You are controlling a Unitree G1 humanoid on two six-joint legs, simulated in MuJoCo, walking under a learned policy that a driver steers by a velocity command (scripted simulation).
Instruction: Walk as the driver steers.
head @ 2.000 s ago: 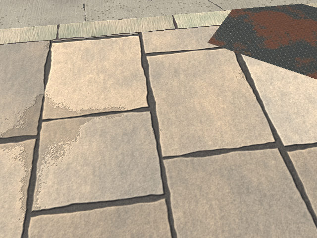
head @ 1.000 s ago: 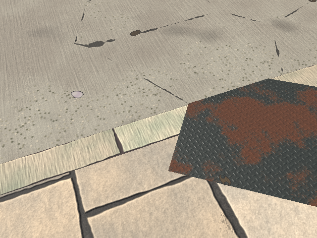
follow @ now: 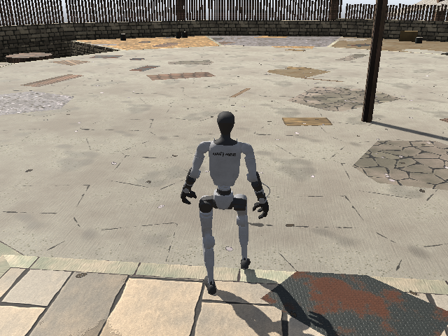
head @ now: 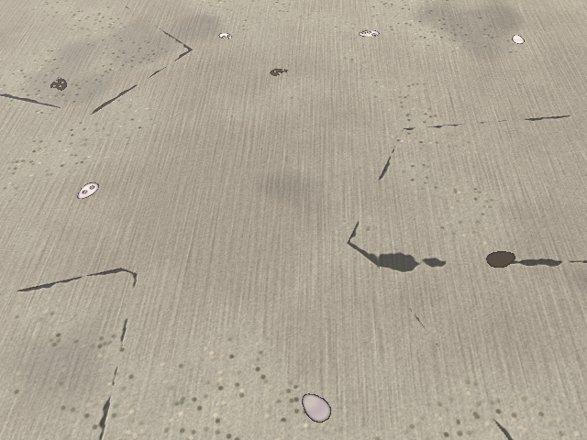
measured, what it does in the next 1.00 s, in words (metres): goes down, turning right: right foot 0.11 m lower, then left foot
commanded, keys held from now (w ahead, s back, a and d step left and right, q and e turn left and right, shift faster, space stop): w+e+shift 0.12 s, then e+shift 0.48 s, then q+shift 0.40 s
